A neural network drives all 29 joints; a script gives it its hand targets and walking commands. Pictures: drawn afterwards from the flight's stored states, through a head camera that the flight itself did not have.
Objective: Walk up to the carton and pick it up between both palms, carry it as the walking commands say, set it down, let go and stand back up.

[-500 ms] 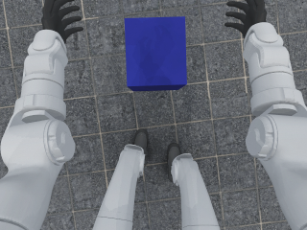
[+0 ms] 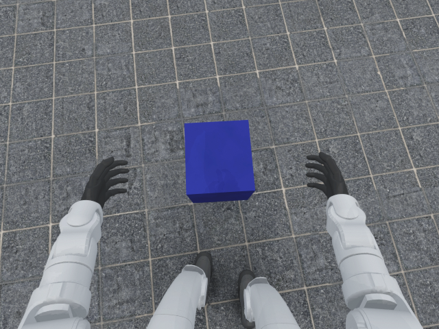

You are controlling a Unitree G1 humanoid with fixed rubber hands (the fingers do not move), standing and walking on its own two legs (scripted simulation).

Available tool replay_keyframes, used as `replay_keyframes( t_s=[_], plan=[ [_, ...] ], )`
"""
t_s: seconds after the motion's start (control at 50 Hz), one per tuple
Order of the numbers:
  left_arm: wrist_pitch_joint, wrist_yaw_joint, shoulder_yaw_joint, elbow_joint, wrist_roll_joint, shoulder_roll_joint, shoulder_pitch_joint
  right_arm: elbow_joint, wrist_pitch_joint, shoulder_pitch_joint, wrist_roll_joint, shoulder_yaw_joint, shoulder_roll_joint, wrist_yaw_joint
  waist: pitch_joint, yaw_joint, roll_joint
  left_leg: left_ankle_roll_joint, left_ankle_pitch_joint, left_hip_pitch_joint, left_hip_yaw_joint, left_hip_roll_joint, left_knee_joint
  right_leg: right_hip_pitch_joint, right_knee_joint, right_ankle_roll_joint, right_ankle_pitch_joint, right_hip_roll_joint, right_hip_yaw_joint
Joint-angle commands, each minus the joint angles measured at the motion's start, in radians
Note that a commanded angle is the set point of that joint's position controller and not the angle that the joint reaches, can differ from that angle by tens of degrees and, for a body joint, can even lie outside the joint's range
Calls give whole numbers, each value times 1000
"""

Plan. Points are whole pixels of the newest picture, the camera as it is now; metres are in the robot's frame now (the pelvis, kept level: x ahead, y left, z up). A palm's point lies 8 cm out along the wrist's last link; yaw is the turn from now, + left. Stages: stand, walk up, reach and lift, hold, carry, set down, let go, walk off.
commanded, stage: let go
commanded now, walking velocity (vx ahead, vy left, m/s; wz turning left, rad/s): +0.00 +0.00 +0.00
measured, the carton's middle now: (218, 164) +0.52 +0.04 -0.61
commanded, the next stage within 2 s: stand in 0.90 s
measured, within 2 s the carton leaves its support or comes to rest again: neither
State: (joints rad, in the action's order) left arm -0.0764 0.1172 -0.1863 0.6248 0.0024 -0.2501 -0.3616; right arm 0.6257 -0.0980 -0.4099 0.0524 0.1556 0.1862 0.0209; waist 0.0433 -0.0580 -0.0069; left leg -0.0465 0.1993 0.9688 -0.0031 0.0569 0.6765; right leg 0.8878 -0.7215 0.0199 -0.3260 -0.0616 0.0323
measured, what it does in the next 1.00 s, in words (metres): stands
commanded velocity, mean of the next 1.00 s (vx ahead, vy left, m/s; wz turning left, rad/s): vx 0.00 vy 0.00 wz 0.00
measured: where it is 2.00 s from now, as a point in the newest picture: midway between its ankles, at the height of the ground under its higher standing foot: (224, 298)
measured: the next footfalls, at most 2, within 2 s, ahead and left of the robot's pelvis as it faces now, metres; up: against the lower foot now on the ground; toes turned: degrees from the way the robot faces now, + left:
none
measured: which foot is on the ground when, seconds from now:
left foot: down 0.00-1.00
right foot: down 0.00-1.00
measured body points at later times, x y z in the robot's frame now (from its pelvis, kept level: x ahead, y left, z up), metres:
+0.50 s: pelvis +0.04 -0.03 +0.04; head +0.07 -0.03 +0.49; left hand +0.20 +0.20 -0.04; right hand +0.21 -0.27 -0.04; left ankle +0.04 +0.08 -0.70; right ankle -0.01 -0.11 -0.70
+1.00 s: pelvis +0.04 -0.02 +0.03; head +0.04 -0.01 +0.48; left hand +0.21 +0.24 -0.05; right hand +0.20 -0.28 -0.05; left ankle +0.04 +0.08 -0.70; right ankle -0.01 -0.11 -0.70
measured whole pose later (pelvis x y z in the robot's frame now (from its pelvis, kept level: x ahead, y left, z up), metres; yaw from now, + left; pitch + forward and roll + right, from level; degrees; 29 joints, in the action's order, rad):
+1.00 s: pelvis +0.04 -0.02 +0.03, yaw +0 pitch -1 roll +0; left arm -0.10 0.00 -0.03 0.53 -0.04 -0.27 0.21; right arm 0.61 -0.05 0.21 0.04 0.02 0.26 0.01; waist 0.00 -0.01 0.03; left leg -0.03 0.27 0.23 -0.02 0.05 0.52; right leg 0.13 -0.50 0.05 -0.36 -0.07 0.04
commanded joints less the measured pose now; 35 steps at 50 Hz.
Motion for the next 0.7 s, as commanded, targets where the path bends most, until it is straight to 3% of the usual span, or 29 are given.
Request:
replay_keyframes(
  t_s=[0.0,0.12,0.24,0.44,0.58,0.68],
  plan=[
    [43,-11,9,-103,6,-88,62,-80,45,36,-3,12,101,-10,512,12,3,58,-370,-768,-95,-80,-25,-93,130,-25,147,29,2],
    [70,-40,70,-201,27,-75,297,-132,84,255,-38,-32,98,-29,359,19,-22,58,-298,-854,-71,-74,-106,-320,216,-10,175,40,18],
    [73,-49,97,-298,25,-72,512,-230,98,482,-42,-62,98,-49,205,33,10,55,-255,-890,-46,-49,-188,-530,300,-17,262,55,37],
    [3,-40,107,-317,6,-77,562,-302,42,592,-50,-111,105,-74,-82,53,72,67,-111,-1030,-14,-18,-220,-542,432,-6,169,119,74],
    [-42,-44,109,-291,-6,-86,574,-295,-2,600,-63,-106,110,-77,-77,56,18,50,-171,-1002,-19,-23,-220,-661,363,-34,362,94,55],
    [-48,-51,123,-272,-6,-88,571,-277,-8,608,-64,-101,114,-70,-44,60,42,42,-208,-963,-32,-22,-216,-719,322,-39,504,84,58]
  ],
)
